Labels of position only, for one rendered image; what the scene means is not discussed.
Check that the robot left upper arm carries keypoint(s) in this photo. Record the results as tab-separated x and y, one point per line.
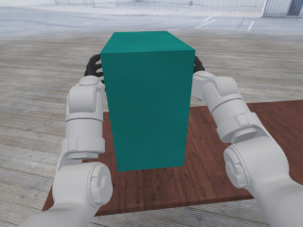
78	192

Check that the carton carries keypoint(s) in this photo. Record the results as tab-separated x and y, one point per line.
148	81

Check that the robot left hand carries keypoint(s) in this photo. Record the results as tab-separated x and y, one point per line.
92	67

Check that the robot right hand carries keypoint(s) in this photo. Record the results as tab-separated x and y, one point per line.
198	65

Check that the robot right upper arm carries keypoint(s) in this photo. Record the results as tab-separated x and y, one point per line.
259	166

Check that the table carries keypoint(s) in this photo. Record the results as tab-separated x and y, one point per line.
203	178

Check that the robot right forearm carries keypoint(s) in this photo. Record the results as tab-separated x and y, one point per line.
235	122

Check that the robot left forearm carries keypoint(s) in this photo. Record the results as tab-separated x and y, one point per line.
83	127

